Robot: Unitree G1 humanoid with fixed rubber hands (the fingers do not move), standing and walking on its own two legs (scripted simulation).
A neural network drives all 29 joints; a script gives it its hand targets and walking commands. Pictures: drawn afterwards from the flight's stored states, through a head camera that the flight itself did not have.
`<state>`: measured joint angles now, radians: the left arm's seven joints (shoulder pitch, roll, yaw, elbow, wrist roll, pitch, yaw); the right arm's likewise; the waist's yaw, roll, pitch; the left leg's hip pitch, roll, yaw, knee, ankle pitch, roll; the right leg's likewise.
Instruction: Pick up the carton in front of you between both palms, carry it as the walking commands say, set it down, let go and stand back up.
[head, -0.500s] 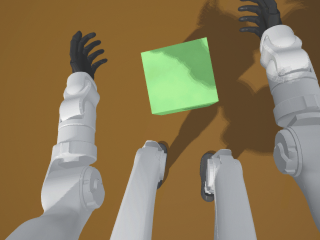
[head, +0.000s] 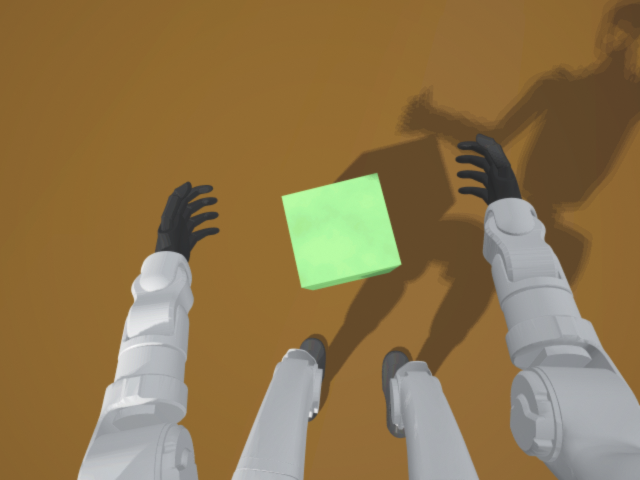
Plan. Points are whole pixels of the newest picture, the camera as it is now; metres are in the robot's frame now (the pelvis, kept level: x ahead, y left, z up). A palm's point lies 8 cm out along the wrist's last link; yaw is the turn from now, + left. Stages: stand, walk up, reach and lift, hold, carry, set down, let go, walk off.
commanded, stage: let go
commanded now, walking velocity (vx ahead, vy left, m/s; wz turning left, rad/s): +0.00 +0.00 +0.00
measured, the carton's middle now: (341, 238) +0.45 +0.05 -0.55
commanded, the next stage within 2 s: stand in 1.10 s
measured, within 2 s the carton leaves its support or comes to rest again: neither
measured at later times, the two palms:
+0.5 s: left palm (97, 366) +0.23 +0.25 +0.02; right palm (605, 322) +0.30 -0.20 +0.00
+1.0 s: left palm (95, 379) +0.23 +0.24 +0.04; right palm out of the picture +0.23 -0.23 +0.03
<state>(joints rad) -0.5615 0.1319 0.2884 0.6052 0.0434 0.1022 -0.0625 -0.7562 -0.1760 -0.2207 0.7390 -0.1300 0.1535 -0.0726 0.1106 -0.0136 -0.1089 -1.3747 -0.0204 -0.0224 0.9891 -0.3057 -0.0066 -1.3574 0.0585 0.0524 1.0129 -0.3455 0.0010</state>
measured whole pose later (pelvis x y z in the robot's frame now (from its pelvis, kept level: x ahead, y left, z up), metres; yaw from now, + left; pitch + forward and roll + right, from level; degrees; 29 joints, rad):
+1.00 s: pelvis +0.07 +0.00 +0.09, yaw +2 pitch -5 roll +0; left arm 0.20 0.22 0.03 0.39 0.03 0.20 -0.04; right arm 0.24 -0.21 -0.03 0.45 0.01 0.10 0.04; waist 0.00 0.00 0.08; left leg -0.12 -0.02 -0.06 0.48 -0.27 0.00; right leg -0.08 0.03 0.03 0.47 -0.31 -0.02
